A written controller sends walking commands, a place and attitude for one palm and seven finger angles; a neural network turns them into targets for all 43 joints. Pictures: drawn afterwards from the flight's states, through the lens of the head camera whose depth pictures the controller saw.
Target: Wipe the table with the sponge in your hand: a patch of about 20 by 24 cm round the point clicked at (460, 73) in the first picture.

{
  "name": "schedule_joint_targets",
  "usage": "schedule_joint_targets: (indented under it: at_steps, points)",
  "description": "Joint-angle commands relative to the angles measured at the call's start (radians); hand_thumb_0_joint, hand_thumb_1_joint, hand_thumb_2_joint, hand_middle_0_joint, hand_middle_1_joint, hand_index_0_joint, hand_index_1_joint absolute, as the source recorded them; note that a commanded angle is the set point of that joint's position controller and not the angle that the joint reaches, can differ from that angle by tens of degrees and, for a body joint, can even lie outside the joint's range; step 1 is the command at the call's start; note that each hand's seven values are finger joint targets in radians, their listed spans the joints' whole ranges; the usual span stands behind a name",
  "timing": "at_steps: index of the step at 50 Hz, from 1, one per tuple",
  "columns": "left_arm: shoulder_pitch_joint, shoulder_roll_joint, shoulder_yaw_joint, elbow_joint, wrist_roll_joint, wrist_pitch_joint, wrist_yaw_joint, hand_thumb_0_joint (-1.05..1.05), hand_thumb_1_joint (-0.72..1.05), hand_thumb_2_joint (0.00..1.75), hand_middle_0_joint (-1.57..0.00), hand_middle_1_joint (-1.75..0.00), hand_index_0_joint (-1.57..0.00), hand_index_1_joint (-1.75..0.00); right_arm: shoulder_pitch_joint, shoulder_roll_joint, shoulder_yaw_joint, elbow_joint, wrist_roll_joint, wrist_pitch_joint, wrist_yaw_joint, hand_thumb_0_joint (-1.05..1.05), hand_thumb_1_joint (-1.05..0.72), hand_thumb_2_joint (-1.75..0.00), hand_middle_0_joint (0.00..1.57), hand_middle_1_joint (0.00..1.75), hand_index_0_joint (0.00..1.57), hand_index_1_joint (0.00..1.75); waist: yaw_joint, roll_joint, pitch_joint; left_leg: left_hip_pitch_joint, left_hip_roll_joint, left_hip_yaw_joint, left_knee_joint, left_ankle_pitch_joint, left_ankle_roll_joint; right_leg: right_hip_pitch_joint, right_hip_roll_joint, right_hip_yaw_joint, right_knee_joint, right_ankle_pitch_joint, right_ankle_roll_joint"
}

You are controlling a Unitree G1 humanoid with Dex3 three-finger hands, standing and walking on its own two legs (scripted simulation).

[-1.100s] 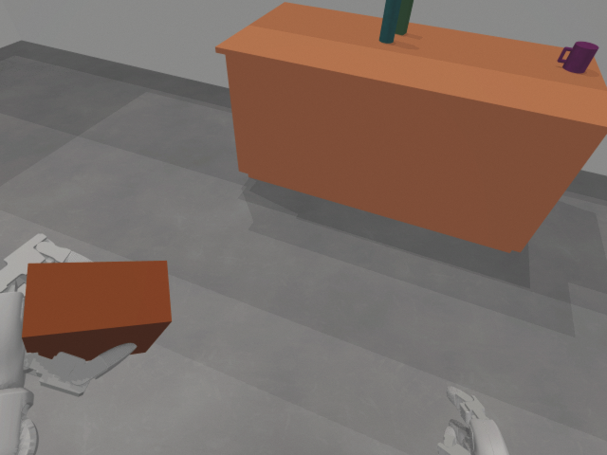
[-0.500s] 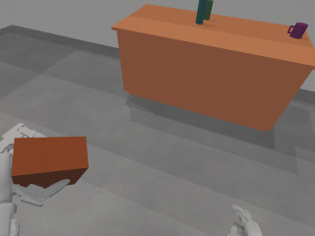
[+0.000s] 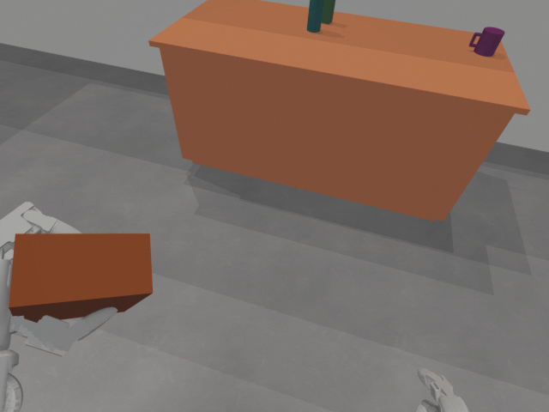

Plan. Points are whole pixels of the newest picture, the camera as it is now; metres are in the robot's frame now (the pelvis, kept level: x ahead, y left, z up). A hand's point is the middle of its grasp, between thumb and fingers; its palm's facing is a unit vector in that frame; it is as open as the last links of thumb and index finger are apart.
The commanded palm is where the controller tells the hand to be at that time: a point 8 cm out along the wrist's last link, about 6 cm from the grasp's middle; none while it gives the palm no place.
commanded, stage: walk to a spot facing it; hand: left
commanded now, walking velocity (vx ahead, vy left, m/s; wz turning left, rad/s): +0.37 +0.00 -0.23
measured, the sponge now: (99, 279) +0.22 +0.21 +0.15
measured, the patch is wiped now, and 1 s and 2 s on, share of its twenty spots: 0.00 0.00 0.00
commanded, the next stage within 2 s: turn to face it in 1.58 s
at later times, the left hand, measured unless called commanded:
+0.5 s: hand (211, 171) +0.39 +0.12 +0.16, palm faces +0.26 -0.81 -0.52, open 10.2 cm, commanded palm +0.33 +0.18 +0.18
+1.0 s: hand (228, 98) +0.56 +0.12 +0.18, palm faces +0.36 -0.84 -0.40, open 10.2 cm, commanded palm +0.49 +0.17 +0.18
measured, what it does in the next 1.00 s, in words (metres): walks ahead: right foot, then left foot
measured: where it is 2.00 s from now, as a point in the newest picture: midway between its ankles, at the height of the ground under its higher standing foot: (320, 331)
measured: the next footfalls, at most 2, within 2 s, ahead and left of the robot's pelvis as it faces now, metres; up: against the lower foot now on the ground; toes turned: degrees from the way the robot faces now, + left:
right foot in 0.36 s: +0.19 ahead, -0.16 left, +0.00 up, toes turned -17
left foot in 0.86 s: +0.43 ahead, +0.01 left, +0.00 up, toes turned +6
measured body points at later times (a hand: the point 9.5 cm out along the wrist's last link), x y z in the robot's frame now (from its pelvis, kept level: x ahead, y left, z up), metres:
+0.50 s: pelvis +0.14 -0.08 -0.01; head +0.18 -0.11 +0.44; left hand +0.37 +0.16 +0.19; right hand +0.26 -0.33 -0.13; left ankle +0.10 +0.08 -0.63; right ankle +0.15 -0.14 -0.73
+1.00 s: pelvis +0.31 -0.10 -0.01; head +0.33 -0.10 +0.44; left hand +0.54 +0.17 +0.20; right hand +0.48 -0.32 -0.10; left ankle +0.39 +0.00 -0.73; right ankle +0.26 -0.21 -0.66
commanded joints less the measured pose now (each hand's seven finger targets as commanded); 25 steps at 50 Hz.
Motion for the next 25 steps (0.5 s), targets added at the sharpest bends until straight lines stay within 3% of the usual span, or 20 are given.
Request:
schedule_joint_targets:
  at_steps: [1,2,3,4,7,8,10,13,15,16,17,18,19,20,21,22,23,25]
  points:
    - [-0.091,0.127,0.106,-0.257,-0.025,-0.079,0.036,0.0,0.1,1.3,-1.2,-1.6,-1.2,-1.6,-0.101,-0.104,-0.052,-0.172,0.004,-0.06,-0.018,0.0,-0.9,-0.9,0.2,0.3,0.2,0.3,-0.018,0.327,-0.168,0.476,0.267,-0.349,-0.236,0.036,0.125,-0.331,-0.012,0.015,0.293,-0.123,0.014]
    - [-0.119,0.134,0.095,-0.276,-0.016,-0.087,0.039,0.0,0.1,1.3,-1.2,-1.6,-1.2,-1.6,-0.106,-0.087,-0.047,-0.174,0.01,-0.067,-0.012,0.0,-0.9,-0.9,0.2,0.3,0.2,0.3,-0.02,0.328,-0.129,0.476,0.379,-0.501,-0.296,0.133,0.2,-0.441,-0.004,-0.022,0.476,-0.253,0.031]
    - [-0.104,0.162,0.111,-0.181,-0.001,-0.081,0.029,0.0,0.1,1.3,-1.2,-1.6,-1.2,-1.6,-0.123,-0.085,-0.045,-0.146,0.006,-0.072,-0.007,0.0,-0.9,-0.9,0.2,0.3,0.2,0.3,-0.018,0.283,-0.083,0.348,0.4,-0.471,-0.341,-0.064,0.197,-0.444,-0.056,0.02,0.569,-0.224,0.027]
    - [-0.113,0.146,0.098,-0.179,-0.002,-0.07,0.025,0.0,0.1,1.3,-1.2,-1.6,-1.2,-1.6,-0.119,-0.076,-0.042,-0.145,-0.001,-0.073,-0.005,0.0,-0.9,-0.9,0.2,0.3,0.2,0.3,-0.025,0.287,-0.026,0.263,0.392,-0.456,-0.358,-0.135,0.206,-0.451,-0.091,0.023,0.584,-0.185,0.033]
    - [-0.141,0.113,0.061,-0.197,0.008,-0.057,0.021,0.0,0.1,1.3,-1.2,-1.6,-1.2,-1.6,-0.104,-0.077,-0.048,-0.124,0.008,-0.084,-0.002,0.0,-0.9,-0.9,0.2,0.3,0.2,0.3,-0.013,0.212,0.017,0.221,0.331,-0.261,-0.333,-0.024,0.182,-0.449,-0.121,-0.029,0.524,-0.088,0.052]
    - [-0.128,0.112,0.062,-0.214,0.007,-0.053,0.02,0.0,0.1,1.3,-1.2,-1.6,-1.2,-1.6,-0.102,-0.079,-0.05,-0.127,0.01,-0.087,-0.002,0.0,-0.9,-0.9,0.2,0.3,0.2,0.3,-0.007,0.232,0.001,0.214,0.306,-0.179,-0.325,0.008,0.164,-0.411,-0.117,-0.059,0.472,-0.061,0.056]
    - [-0.105,0.15,0.108,-0.216,0.008,-0.045,0.021,0.0,0.1,1.3,-1.2,-1.6,-1.2,-1.6,-0.108,-0.082,-0.05,-0.132,0.007,-0.093,-0.004,0.0,-0.9,-0.9,0.2,0.3,0.2,0.3,-0.004,0.259,-0.01,0.174,0.278,-0.083,-0.324,0.048,0.141,-0.322,-0.113,-0.11,0.345,-0.024,0.063]
    - [-0.102,0.146,0.118,-0.205,-0.005,-0.049,0.019,0.0,0.1,1.3,-1.2,-1.6,-1.2,-1.6,-0.114,-0.073,-0.046,-0.14,0.0,-0.095,-0.003,0.0,-0.9,-0.9,0.2,0.3,0.2,0.3,-0.014,0.296,-0.003,0.137,0.271,-0.031,-0.295,0.105,0.124,-0.196,-0.079,-0.18,0.168,-0.024,0.065]
    - [-0.088,0.166,0.148,-0.19,-0.008,-0.05,0.02,0.0,0.1,1.3,-1.2,-1.6,-1.2,-1.6,-0.124,-0.069,-0.05,-0.141,0.005,-0.09,-0.004,0.0,-0.9,-0.9,0.2,0.3,0.2,0.3,0.0,0.256,-0.068,0.144,0.238,0.031,-0.129,0.152,0.102,-0.05,-0.034,-0.233,0.026,0.041,0.058]
    - [-0.078,0.168,0.151,-0.172,-0.011,-0.042,0.019,0.0,0.1,1.3,-1.2,-1.6,-1.2,-1.6,-0.121,-0.06,-0.05,-0.136,0.009,-0.083,-0.004,0.0,-0.9,-0.9,0.2,0.3,0.2,0.3,0.01,0.19,-0.107,0.096,0.205,0.059,0.017,0.18,0.089,0.074,-0.022,-0.23,-0.024,0.071,0.052]
    - [-0.078,0.176,0.154,-0.168,-0.009,-0.034,0.019,0.0,0.1,1.3,-1.2,-1.6,-1.2,-1.6,-0.122,-0.046,-0.053,-0.133,0.017,-0.078,0.0,0.0,-0.9,-0.9,0.2,0.3,0.2,0.3,0.023,0.048,-0.152,0.011,0.151,0.094,0.251,0.156,0.07,0.188,-0.088,-0.114,-0.076,0.065,0.014]
    - [-0.098,0.214,0.18,-0.173,-0.001,-0.031,0.023,0.0,0.1,1.3,-1.2,-1.6,-1.2,-1.6,-0.128,-0.022,-0.053,-0.145,0.019,-0.069,0.004,0.0,-0.9,-0.9,0.2,0.3,0.2,0.3,0.016,-0.246,-0.186,-0.251,0.031,0.107,0.553,-0.12,0.028,0.332,-0.313,0.293,-0.158,0.123,-0.093]
    - [-0.092,0.25,0.228,-0.196,-0.015,-0.034,0.03,0.0,0.1,1.3,-1.2,-1.6,-1.2,-1.6,-0.17,-0.039,-0.049,-0.16,0.016,-0.073,0.008,0.0,-0.9,-0.9,0.2,0.3,0.2,0.3,0.029,-0.275,-0.2,-0.405,-0.017,-0.021,0.743,-0.27,0.01,0.37,-0.446,0.54,-0.227,0.238,-0.167]
    - [-0.113,0.215,0.209,-0.194,-0.021,-0.042,0.023,0.0,0.1,1.3,-1.2,-1.6,-1.2,-1.6,-0.169,-0.052,-0.059,-0.144,0.016,-0.073,0.019,0.0,-0.9,-0.9,0.2,0.3,0.2,0.3,0.009,-0.16,-0.188,-0.408,0.027,-0.128,0.798,-0.2,0.007,0.333,-0.45,0.505,-0.23,0.162,-0.156]
    - [-0.031,0.234,0.231,-0.164,-0.03,-0.048,0.019,0.0,0.1,1.3,-1.2,-1.6,-1.2,-1.6,-0.161,-0.053,-0.062,-0.129,0.021,-0.068,0.02,0.0,-0.9,-0.9,0.2,0.3,0.2,0.3,0.017,-0.112,-0.14,-0.433,0.054,-0.146,0.83,-0.159,-0.003,0.284,-0.45,0.5,-0.226,0.166,-0.175]
    - [0.024,0.22,0.229,-0.187,-0.023,-0.056,0.018,0.0,0.1,1.3,-1.2,-1.6,-1.2,-1.6,-0.164,-0.049,-0.055,-0.117,0.015,-0.05,0.026,0.0,-0.9,-0.9,0.2,0.3,0.2,0.3,0.011,-0.028,-0.128,-0.459,0.064,-0.151,0.844,-0.112,-0.016,0.278,-0.427,0.408,-0.207,0.232,-0.17]
    - [0.049,0.209,0.226,-0.203,-0.021,-0.066,0.017,0.0,0.1,1.3,-1.2,-1.6,-1.2,-1.6,-0.17,-0.044,-0.051,-0.106,0.013,-0.033,0.029,0.0,-0.9,-0.9,0.2,0.3,0.2,0.3,0.005,-0.018,-0.126,-0.47,0.067,-0.144,0.848,-0.072,-0.026,0.269,-0.398,0.301,-0.194,0.321,-0.149]
    - [0.021,0.203,0.224,-0.24,-0.02,-0.084,0.018,0.0,0.1,1.3,-1.2,-1.6,-1.2,-1.6,-0.183,-0.041,-0.051,-0.101,0.012,-0.018,0.029,0.0,-0.9,-0.9,0.2,0.3,0.2,0.3,-0.006,-0.027,-0.147,-0.477,0.069,-0.123,0.815,-0.027,-0.035,0.267,-0.364,0.164,-0.185,0.429,-0.127]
